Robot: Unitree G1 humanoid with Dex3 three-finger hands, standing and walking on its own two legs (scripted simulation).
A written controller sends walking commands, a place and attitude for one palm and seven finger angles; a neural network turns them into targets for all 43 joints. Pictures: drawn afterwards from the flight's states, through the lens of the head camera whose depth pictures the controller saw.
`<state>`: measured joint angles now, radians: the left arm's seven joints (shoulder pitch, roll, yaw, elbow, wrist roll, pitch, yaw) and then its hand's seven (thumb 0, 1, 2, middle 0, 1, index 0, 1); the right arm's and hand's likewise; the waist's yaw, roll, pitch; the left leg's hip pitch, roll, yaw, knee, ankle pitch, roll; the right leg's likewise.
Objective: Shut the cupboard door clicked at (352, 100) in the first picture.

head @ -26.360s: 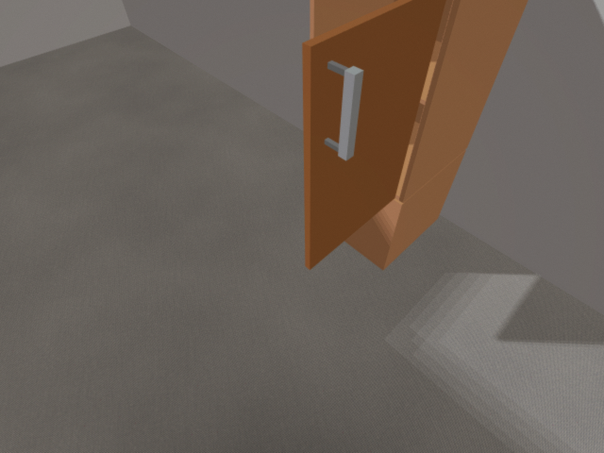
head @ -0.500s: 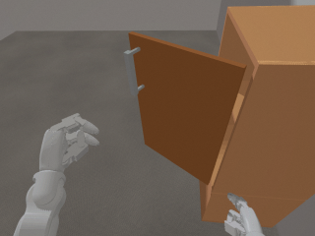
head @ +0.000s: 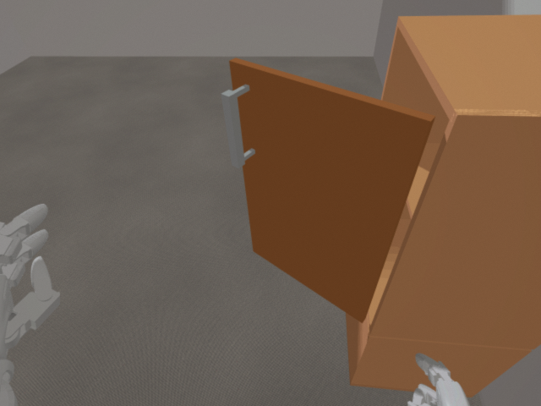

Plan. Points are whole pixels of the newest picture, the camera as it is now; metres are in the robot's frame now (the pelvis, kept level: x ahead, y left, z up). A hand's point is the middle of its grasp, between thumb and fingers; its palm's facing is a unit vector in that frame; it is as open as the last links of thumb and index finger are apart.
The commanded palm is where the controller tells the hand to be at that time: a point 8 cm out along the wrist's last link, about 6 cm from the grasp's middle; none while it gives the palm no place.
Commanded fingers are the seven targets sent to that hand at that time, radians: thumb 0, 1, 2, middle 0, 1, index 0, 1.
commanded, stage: draw the hand back to the body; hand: left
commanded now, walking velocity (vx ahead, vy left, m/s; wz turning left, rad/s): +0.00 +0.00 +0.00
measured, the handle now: (240, 127) +0.60 +0.13 +0.13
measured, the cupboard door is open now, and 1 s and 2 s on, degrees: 57 57 57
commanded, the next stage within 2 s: step back with the hand held close in 0.26 s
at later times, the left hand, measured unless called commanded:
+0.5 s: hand (54, 279) +0.20 +0.27 +0.17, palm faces +0.43 -0.78 -0.45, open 7.4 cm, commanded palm +0.14 +0.30 +0.17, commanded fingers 0.00 0.90 0.90 -0.20 -0.30 -0.20 -0.30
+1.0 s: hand (25, 324) +0.15 +0.28 +0.16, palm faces +0.38 -0.79 -0.47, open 7.4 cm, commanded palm +0.09 +0.32 +0.17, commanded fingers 0.00 0.90 0.90 -0.20 -0.30 -0.20 -0.30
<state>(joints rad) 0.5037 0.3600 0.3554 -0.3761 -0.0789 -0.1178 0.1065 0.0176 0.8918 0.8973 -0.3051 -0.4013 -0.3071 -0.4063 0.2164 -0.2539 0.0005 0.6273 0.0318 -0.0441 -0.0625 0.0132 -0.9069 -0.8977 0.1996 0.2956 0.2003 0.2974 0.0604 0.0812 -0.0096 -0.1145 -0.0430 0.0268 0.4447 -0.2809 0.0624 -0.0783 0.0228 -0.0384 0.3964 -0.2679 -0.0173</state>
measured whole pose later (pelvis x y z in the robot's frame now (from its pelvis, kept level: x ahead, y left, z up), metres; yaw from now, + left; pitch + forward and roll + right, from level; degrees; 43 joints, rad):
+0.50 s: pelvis +0.00 +0.01 +0.00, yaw -1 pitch -1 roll -2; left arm 0.47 0.38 0.40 -0.40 -0.07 -0.15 0.10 0.02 0.89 0.90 -0.21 -0.30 -0.21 -0.30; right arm 0.20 -0.23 0.02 0.60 0.02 -0.01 -0.05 0.01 -0.90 -0.90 0.20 0.30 0.20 0.30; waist 0.05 0.08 0.00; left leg -0.17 -0.03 0.04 0.48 -0.29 0.07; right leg -0.12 0.03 -0.03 0.40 -0.26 -0.01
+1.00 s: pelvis -0.06 +0.02 -0.01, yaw -2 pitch +1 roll -2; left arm 0.54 0.42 0.44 -0.49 -0.05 -0.19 0.12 0.02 0.89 0.90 -0.21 -0.30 -0.22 -0.30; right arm 0.22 -0.24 0.00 0.52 0.03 0.03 -0.08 0.01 -0.90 -0.90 0.20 0.30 0.20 0.30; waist 0.00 0.02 0.00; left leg -0.36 -0.04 0.07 0.61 -0.27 0.10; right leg -0.33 0.02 -0.01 0.55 -0.24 0.01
